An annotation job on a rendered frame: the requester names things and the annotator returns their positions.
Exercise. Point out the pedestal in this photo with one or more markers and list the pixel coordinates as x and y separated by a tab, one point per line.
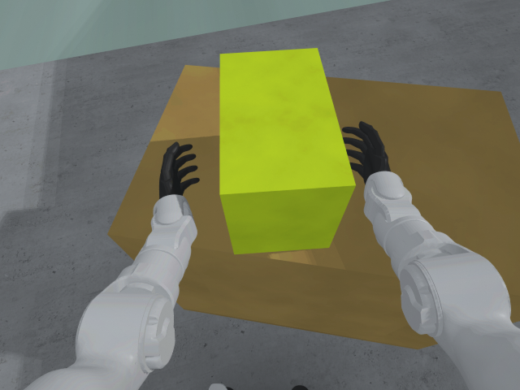
455	150

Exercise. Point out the carton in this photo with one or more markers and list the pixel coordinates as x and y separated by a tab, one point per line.
284	174

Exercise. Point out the left robot forearm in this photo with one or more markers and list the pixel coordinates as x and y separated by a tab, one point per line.
160	265

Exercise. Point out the right robot hand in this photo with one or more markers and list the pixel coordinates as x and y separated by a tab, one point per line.
373	156

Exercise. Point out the robot left upper arm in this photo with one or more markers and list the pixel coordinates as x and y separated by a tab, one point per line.
122	338

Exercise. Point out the right robot forearm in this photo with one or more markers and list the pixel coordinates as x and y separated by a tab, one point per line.
399	227

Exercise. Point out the left robot hand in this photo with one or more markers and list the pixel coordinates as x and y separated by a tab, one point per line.
170	177

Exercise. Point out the robot right upper arm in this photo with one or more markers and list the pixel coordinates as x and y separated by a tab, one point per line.
459	300

